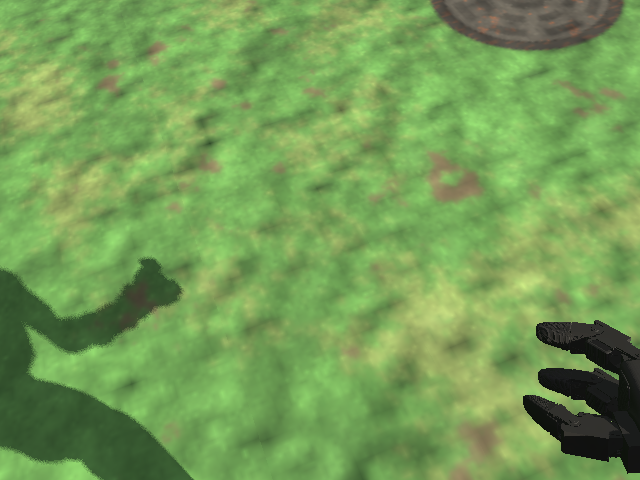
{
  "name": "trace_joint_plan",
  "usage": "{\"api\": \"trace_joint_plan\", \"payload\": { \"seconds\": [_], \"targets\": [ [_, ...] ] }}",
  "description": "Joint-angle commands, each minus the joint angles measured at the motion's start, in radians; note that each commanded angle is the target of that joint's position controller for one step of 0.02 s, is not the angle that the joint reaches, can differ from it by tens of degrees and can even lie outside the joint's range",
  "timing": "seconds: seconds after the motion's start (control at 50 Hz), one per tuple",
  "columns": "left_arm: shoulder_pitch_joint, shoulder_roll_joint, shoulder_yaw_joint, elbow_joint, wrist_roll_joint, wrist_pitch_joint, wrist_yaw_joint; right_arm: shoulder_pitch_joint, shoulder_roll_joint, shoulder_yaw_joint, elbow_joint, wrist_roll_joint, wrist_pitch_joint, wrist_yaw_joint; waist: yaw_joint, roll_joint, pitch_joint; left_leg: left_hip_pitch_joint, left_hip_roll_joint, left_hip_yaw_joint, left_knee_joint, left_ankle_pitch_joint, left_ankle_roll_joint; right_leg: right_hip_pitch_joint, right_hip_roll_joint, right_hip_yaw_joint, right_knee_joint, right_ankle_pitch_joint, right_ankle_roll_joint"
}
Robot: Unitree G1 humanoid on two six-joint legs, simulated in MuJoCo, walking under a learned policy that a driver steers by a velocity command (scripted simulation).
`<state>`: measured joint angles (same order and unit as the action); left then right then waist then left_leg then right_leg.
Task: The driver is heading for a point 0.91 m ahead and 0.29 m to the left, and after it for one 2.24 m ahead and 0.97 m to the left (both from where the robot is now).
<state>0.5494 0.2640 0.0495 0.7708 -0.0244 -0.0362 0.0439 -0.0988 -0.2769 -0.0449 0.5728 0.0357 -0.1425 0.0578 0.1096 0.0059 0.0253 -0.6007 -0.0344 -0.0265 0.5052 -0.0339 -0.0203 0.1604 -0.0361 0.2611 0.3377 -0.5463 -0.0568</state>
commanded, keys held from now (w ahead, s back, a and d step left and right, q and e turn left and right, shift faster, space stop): w+q+shift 0.56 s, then q+shift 0.44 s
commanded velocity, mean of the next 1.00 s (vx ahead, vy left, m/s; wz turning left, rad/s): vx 0.74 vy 0.00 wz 0.61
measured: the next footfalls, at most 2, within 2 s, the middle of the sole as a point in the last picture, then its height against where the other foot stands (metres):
left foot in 0.02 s outside the picture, level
right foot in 0.36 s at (471, 458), level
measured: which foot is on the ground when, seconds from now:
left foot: up 0.00-0.00, down 0.02-0.38, up 0.40-0.74, down 0.76-1.00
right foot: down 0.00-0.02, up 0.04-0.34, down 0.36-0.76, up 0.78-1.00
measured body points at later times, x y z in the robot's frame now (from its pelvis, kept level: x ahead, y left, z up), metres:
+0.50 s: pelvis +0.42 -0.02 +0.01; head +0.42 -0.04 +0.46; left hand +0.48 +0.26 -0.08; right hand +0.56 -0.27 -0.10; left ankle +0.32 +0.09 -0.59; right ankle +0.44 -0.16 -0.71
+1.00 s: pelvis +0.72 +0.09 +0.02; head +0.76 +0.14 +0.46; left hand +0.73 +0.44 -0.05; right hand +1.01 -0.04 -0.07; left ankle +0.76 +0.16 -0.71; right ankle +0.91 -0.02 -0.63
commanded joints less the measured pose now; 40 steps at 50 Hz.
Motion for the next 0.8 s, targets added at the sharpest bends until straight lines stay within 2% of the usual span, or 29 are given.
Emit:
{"api": "trace_joint_plan", "payload": {
  "seconds": [0.02, 0.04, 0.06, 0.08, 0.1, 0.12, 0.14, 0.18, 0.22, 0.24, 0.28, 0.32, 0.36, 0.38, 0.4, 0.42, 0.44, 0.46, 0.48, 0.54, 0.58, 0.62, 0.64, 0.68, 0.72, 0.74, 0.76, 0.78, 0.8],
  "targets": [
    [-0.132, 0.14, 0.026, -0.092, 0.055, -0.01, -0.005, 0.506, -0.213, -0.087, 0.05, 0.001, 0.017, -0.038, -0.355, -0.212, -0.325, 0.906, 0.089, -0.037, 0.202, -0.176, 0.088, -0.5, -0.068, -0.012, 0.591, 0.987, -0.045],
    [0.063, -0.05, -0.019, -0.113, 0.01, -0.037, -0.02, 0.613, -0.312, -0.099, 0.114, -0.04, 0.022, -0.026, -0.212, 0.344, -0.529, 1.183, 0.354, -0.713, -0.041, -0.725, 0.294, -0.814, 0.098, -0.038, 1.031, 0.236, 0.019],
    [0.013, 0.032, -0.019, -0.096, -0.038, -0.05, -0.027, 0.619, -0.211, -0.078, 0.123, -0.03, 0.011, -0.013, -0.25, 0.444, -0.457, 1.132, 0.361, -0.99, -0.263, -0.861, 0.307, -0.918, 0.102, -0.029, 1.131, 0.082, 0.014],
    [-0.132, 0.088, -0.008, -0.124, -0.056, -0.059, -0.035, 0.521, -0.145, -0.062, 0.129, -0.018, 0.017, -0.022, -0.249, 0.317, -0.244, 0.998, 0.336, -0.829, -0.249, -0.791, 0.294, -1.007, 0.043, -0.07, 1.165, 0.126, -0.005],
    [-0.264, 0.093, -0.02, -0.153, -0.028, -0.076, -0.042, 0.504, -0.132, -0.058, 0.134, -0.027, 0.025, -0.026, -0.251, 0.123, -0.162, 0.836, 0.289, -0.703, -0.245, -0.604, 0.286, -0.968, 0.014, -0.1, 1.123, 0.15, -0.021],
    [-0.353, 0.082, -0.021, -0.183, 0.004, -0.094, -0.047, 0.478, -0.131, -0.056, 0.14, -0.038, 0.028, -0.024, -0.221, 0.033, -0.094, 0.68, 0.253, -0.624, -0.248, -0.449, 0.286, -0.922, -0.007, -0.107, 1.028, 0.156, -0.03],
    [-0.364, 0.076, -0.02, -0.198, 0.012, -0.098, -0.053, 0.448, -0.108, -0.046, 0.138, -0.049, 0.027, -0.028, -0.166, 0.05, -0.075, 0.577, 0.227, -0.579, -0.257, -0.382, 0.294, -0.863, -0.037, -0.09, 0.951, 0.162, -0.029],
    [-0.366, 0.053, -0.031, -0.209, 0.017, -0.096, -0.062, 0.423, -0.077, -0.032, 0.14, -0.026, 0.031, -0.038, -0.11, 0.08, -0.014, 0.459, 0.204, -0.537, -0.307, -0.343, 0.312, -0.819, -0.055, -0.094, 0.803, 0.121, -0.012],
    [-0.405, 0.044, -0.048, -0.239, 0.029, -0.1, -0.068, 0.38, -0.116, -0.037, 0.131, 0.001, 0.033, -0.054, -0.065, 0.062, 0.068, 0.277, 0.217, -0.484, -0.344, -0.336, 0.299, -0.734, -0.079, -0.111, 0.582, 0.12, 0.018],
    [-0.413, 0.046, -0.052, -0.242, 0.035, -0.107, -0.076, 0.359, -0.152, -0.048, 0.119, 0.007, 0.035, -0.06, -0.051, 0.052, 0.068, 0.177, 0.181, -0.416, -0.346, -0.33, 0.275, -0.6, -0.059, -0.143, 0.48, 0.213, 0.033],
    [-0.368, 0.076, -0.034, -0.209, 0.021, -0.108, -0.082, 0.361, -0.188, -0.061, 0.101, 0.008, 0.035, -0.063, -0.02, 0.051, 0.04, -0.007, 0.142, -0.341, -0.34, -0.296, 0.232, -0.272, 0.0, -0.203, 0.383, 0.482, 0.07],
    [-0.313, 0.121, -0.003, -0.189, 0.003, -0.093, -0.067, 0.428, -0.168, -0.052, 0.103, 0.007, 0.036, -0.059, 0.01, 0.034, 0.009, 0.002, 0.125, -0.31, -0.228, -0.286, 0.179, -0.14, 0.018, -0.213, 0.356, 0.44, 0.083],
    [-0.116, 0.172, 0.036, -0.153, 0.003, -0.087, -0.043, 0.433, -0.122, -0.03, 0.089, -0.01, 0.034, -0.049, 0.135, -0.037, -0.107, -0.056, 0.042, -0.232, 0.191, -0.166, 0.094, 0.101, -0.027, -0.185, 0.322, 0.356, 0.053],
    [0.034, 0.249, 0.052, -0.134, 0.019, -0.082, -0.033, 0.456, -0.02, 0.001, 0.064, -0.033, 0.034, -0.048, 0.145, -0.234, -0.217, -0.132, -0.013, -0.184, 0.59, -0.461, 0.064, 0.21, -0.238, 0.11, 0.206, 0.038, -0.009],
    [-0.006, 0.304, 0.058, -0.142, 0.044, -0.08, -0.045, 0.581, 0.011, 0.013, 0.025, 0.043, 0.027, -0.058, 0.035, -0.501, -0.246, -0.316, -0.015, -0.13, 0.876, -0.483, 0.061, 0.199, -0.411, 0.691, -0.093, -0.317, -0.136],
    [-0.096, 0.227, 0.044, -0.148, 0.025, -0.08, -0.049, 0.521, -0.048, 0.004, 0.04, 0.069, 0.04, -0.07, 0.018, -0.316, -0.092, -0.405, 0.054, -0.117, 1.009, -0.369, 0.055, 0.088, -0.401, 0.703, -0.147, -0.436, -0.139],
    [-0.129, 0.168, 0.033, -0.132, 0.016, -0.075, -0.047, 0.46, -0.048, 0.006, 0.037, 0.052, 0.051, -0.068, 0.006, -0.229, -0.002, -0.433, 0.096, -0.087, 1.038, -0.298, 0.061, 0.008, -0.386, 0.52, -0.128, -0.267, -0.136],
    [-0.168, 0.122, 0.023, -0.12, 0.033, -0.071, -0.049, 0.445, -0.042, 0.006, 0.053, 0.03, 0.069, -0.064, -0.029, -0.137, 0.036, -0.373, 0.136, -0.079, 1.015, -0.254, 0.062, -0.091, -0.343, 0.347, -0.107, -0.067, -0.123],
    [-0.212, 0.09, 0.019, -0.105, 0.047, -0.07, -0.05, 0.417, -0.041, -0.001, 0.048, 0.015, 0.081, -0.057, -0.064, -0.109, 0.073, -0.331, 0.16, -0.094, 0.971, -0.231, 0.065, -0.185, -0.299, 0.211, -0.107, 0.068, -0.108],
    [-0.286, 0.05, 0.017, -0.076, 0.031, -0.081, -0.043, 0.354, -0.017, -0.002, 0.024, 0.015, 0.122, -0.035, -0.116, -0.105, 0.102, -0.272, 0.198, -0.097, 0.86, -0.199, 0.061, -0.267, -0.248, -0.099, -0.144, 0.377, -0.057],
    [-0.325, 0.063, 0.021, -0.07, 0.035, -0.086, -0.031, 0.306, -0.015, 0.001, -0.005, -0.003, 0.124, -0.025, -0.136, -0.055, 0.128, -0.259, 0.186, -0.069, 0.734, -0.101, 0.053, -0.29, -0.217, -0.254, -0.161, 0.559, -0.046],
    [-0.371, 0.118, 0.033, -0.074, 0.032, -0.084, -0.014, 0.234, -0.017, 0.007, -0.028, -0.023, 0.112, -0.006, -0.133, -0.016, 0.145, -0.114, 0.155, 0.029, 0.453, 0.049, 0.047, -0.36, -0.163, -0.4, -0.173, 0.67, -0.02],
    [-0.349, 0.15, 0.04, -0.066, 0.029, -0.081, -0.006, 0.196, -0.019, 0.005, -0.029, -0.03, 0.104, 0.008, -0.112, 0.012, 0.129, -0.014, 0.115, 0.094, 0.315, 0.13, 0.051, -0.362, -0.139, -0.451, -0.155, 0.752, -0.005],
    [-0.289, 0.238, 0.061, -0.049, 0.023, -0.078, 0.001, 0.219, -0.055, -0.014, -0.02, -0.025, 0.1, 0.025, -0.125, -0.037, 0.036, 0.171, 0.014, 0.172, 0.218, 0.161, 0.07, -0.276, -0.149, -0.47, -0.041, 1.112, 0.014],
    [-0.305, 0.292, 0.08, -0.066, -0.004, -0.059, -0.002, 0.4, -0.15, -0.057, 0.02, -0.009, 0.116, 0.025, -0.236, -0.106, -0.081, 0.375, -0.052, 0.18, 0.198, 0.09, 0.122, -0.22, -0.178, -0.463, 0.221, 1.397, 0.026],
    [-0.33, 0.281, 0.079, -0.084, -0.012, -0.057, -0.01, 0.572, -0.225, -0.094, 0.06, -0.011, 0.131, 0.011, -0.326, -0.086, -0.166, 0.612, -0.063, 0.141, 0.17, 0.131, 0.165, -0.308, -0.167, -0.449, 0.46, 1.336, 0.044],
    [-0.298, 0.182, 0.054, -0.082, -0.013, -0.066, -0.025, 0.596, -0.246, -0.104, 0.082, -0.005, 0.146, -0.014, -0.313, 0.054, -0.141, 0.787, -0.007, 0.024, 0.093, 0.221, 0.204, -0.509, -0.063, -0.427, 0.764, 0.579, 0.099],
    [-0.2, 0.035, 0.009, -0.114, 0.054, -0.078, -0.045, 0.486, -0.327, -0.096, 0.032, -0.028, 0.143, -0.03, -0.161, 0.38, -0.166, 0.901, 0.136, -0.262, 0.189, 0.833, 0.305, -0.752, 0.094, -0.356, 1.191, -0.186, 0.129],
    [-0.07, 0.136, 0.005, -0.148, 0.034, -0.091, -0.051, 0.448, -0.34, -0.092, -0.042, -0.078, 0.117, -0.018, -0.138, 0.27, -0.507, 1.048, 0.369, -0.727, -0.008, 0.497, 0.509, -0.857, 0.12, -0.115, 1.337, -0.138, 0.127]
  ]
}}
Over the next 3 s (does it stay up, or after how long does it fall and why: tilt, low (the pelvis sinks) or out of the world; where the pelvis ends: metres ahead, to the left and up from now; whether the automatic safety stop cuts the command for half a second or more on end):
stays up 0.76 0.12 0.03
